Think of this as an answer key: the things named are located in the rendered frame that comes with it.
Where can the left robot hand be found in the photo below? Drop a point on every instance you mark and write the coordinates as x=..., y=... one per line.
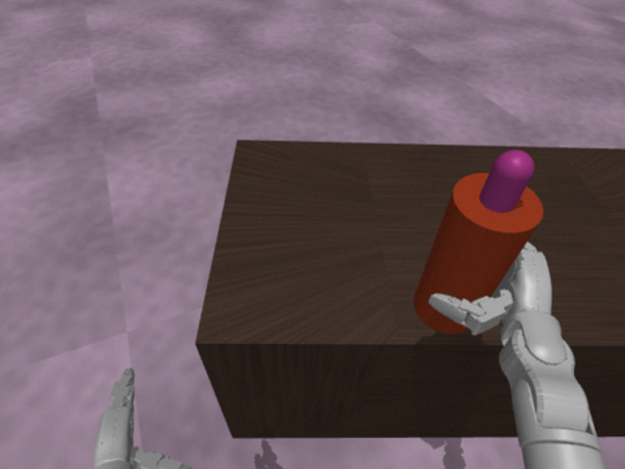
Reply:
x=114, y=439

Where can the bottle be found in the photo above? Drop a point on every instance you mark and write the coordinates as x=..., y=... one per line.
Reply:
x=488, y=220

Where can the right robot arm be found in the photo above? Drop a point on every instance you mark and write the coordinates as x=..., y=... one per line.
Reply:
x=553, y=419

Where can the right robot hand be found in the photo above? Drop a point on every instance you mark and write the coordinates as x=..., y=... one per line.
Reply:
x=525, y=287

